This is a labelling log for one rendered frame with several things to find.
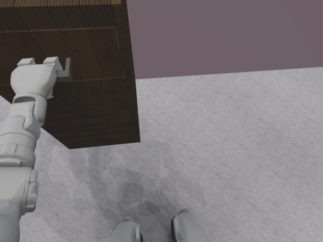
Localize robot left forearm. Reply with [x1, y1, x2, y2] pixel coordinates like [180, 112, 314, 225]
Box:
[0, 93, 47, 169]

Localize handle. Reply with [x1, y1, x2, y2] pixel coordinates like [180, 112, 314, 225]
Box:
[55, 58, 72, 82]

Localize left robot upper arm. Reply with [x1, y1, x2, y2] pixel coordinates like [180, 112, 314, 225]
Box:
[0, 167, 39, 242]

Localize robot left hand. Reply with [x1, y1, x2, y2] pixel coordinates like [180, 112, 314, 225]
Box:
[11, 56, 63, 99]

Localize left robot shin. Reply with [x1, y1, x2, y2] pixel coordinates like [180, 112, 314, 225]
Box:
[123, 217, 134, 222]

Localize drawer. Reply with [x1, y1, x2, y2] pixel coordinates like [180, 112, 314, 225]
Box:
[0, 26, 123, 85]

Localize cabinet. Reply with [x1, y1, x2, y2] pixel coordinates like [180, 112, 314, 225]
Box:
[0, 0, 140, 149]

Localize left robot thigh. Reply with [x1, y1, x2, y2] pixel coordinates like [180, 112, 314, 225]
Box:
[109, 221, 140, 242]

